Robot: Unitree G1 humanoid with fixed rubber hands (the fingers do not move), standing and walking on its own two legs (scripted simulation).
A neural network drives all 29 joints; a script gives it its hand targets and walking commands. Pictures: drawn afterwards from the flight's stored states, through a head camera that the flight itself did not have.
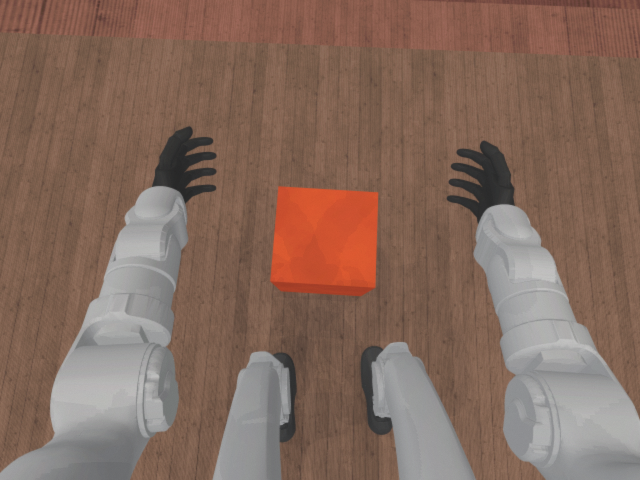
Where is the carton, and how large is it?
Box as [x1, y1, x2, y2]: [270, 186, 377, 295]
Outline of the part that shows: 278,186 270,281 280,290 284,291 361,295 373,288 375,283 377,192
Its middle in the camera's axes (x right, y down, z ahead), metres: +0.01 +0.01 +0.91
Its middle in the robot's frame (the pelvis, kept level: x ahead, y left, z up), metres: +0.47 -0.02 -0.52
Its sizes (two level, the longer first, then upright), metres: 0.210 0.200 0.250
